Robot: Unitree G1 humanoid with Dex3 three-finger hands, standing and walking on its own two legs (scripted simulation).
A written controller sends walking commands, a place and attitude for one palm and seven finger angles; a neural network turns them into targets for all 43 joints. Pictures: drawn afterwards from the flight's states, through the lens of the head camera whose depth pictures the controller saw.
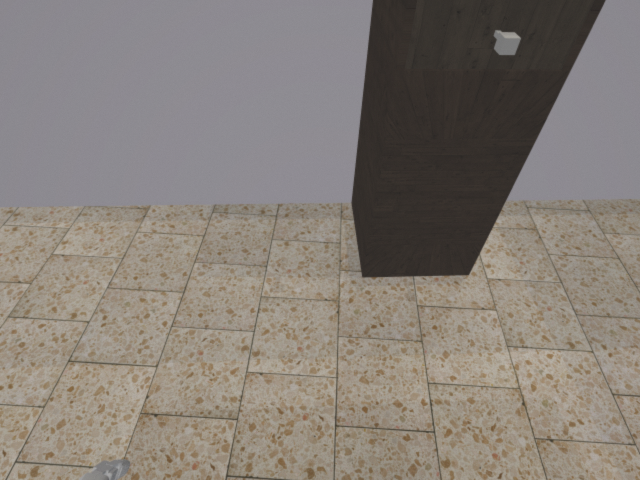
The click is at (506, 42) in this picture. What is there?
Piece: drawer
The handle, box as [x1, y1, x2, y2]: [494, 30, 520, 54]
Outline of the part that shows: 495,30 494,36 497,39 494,49 499,54 514,54 520,38 514,32 502,32 500,30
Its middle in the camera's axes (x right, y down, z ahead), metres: +0.41 -0.44 +0.86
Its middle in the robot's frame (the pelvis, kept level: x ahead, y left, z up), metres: +0.98 -0.35 +0.16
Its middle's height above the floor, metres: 0.92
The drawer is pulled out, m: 0.00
